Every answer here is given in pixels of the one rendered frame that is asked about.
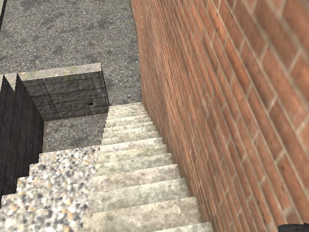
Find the right robot hand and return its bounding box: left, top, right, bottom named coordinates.
left=277, top=222, right=309, bottom=232

